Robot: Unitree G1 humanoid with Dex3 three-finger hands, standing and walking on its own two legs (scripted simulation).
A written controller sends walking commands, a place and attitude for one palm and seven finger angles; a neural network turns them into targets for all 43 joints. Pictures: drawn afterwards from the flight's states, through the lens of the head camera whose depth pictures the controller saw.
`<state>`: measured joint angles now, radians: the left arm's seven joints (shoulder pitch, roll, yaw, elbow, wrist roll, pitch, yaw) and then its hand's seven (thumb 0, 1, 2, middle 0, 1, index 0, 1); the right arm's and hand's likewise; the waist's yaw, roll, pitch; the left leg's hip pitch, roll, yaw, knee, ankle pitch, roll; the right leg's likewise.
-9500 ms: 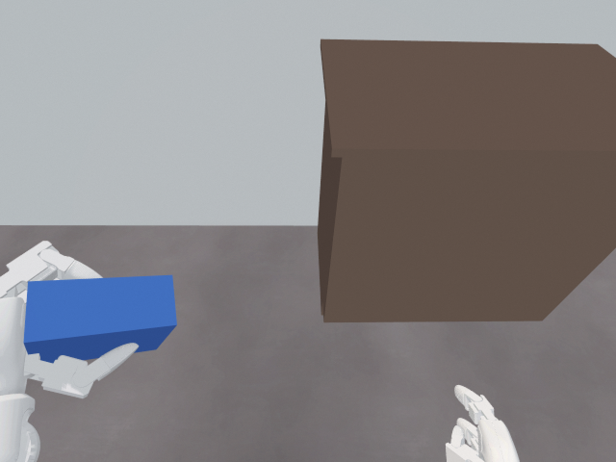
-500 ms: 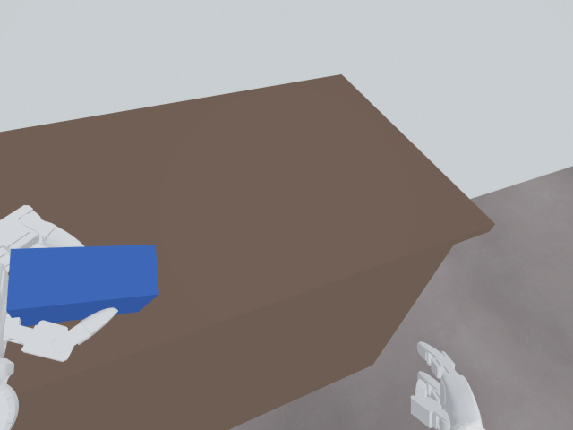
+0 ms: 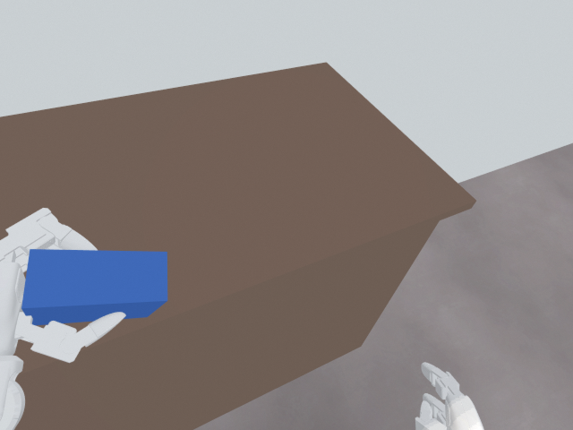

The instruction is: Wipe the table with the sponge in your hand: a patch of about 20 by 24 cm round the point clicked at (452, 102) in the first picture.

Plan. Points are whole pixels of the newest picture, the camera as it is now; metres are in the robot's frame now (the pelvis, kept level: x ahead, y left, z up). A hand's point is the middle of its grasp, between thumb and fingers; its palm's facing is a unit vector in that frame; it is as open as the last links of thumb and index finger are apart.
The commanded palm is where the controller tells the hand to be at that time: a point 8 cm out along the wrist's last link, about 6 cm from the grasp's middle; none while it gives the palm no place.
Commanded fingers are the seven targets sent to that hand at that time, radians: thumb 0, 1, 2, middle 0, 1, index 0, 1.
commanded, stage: come to a stop and stand still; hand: left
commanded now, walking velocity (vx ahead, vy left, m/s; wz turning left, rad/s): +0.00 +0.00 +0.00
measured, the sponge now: (118, 288) +0.23 +0.20 +0.13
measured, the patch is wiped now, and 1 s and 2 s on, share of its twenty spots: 0.00 0.00 0.00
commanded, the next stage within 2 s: look again from close up in 0.68 s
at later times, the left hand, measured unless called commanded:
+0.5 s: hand (44, 258) +0.24 +0.27 +0.17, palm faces +0.39 -0.84 -0.38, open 9.5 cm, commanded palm +0.18 +0.30 +0.18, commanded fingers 0.00 0.10 1.30 -1.20 -1.60 -1.20 -1.60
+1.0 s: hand (41, 267) +0.24 +0.27 +0.16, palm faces +0.38 -0.83 -0.40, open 9.5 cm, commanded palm +0.18 +0.30 +0.18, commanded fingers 0.00 0.10 1.30 -1.20 -1.60 -1.20 -1.60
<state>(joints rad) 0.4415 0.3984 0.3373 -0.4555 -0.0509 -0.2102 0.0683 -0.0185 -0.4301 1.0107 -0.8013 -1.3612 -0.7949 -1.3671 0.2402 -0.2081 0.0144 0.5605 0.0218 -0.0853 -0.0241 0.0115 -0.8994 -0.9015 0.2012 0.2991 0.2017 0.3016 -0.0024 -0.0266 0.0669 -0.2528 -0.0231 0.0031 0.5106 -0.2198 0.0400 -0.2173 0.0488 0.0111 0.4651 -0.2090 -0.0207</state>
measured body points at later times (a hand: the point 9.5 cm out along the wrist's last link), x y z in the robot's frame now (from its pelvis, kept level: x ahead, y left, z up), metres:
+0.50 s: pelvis +0.02 +0.02 +0.00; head +0.05 +0.04 +0.45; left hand +0.22 +0.31 +0.19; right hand +0.23 -0.18 -0.06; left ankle +0.04 +0.09 -0.74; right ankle +0.03 -0.11 -0.74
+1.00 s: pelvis +0.02 +0.02 +0.01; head +0.04 +0.04 +0.45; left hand +0.21 +0.32 +0.18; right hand +0.21 -0.19 -0.07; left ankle +0.04 +0.09 -0.74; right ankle +0.03 -0.11 -0.74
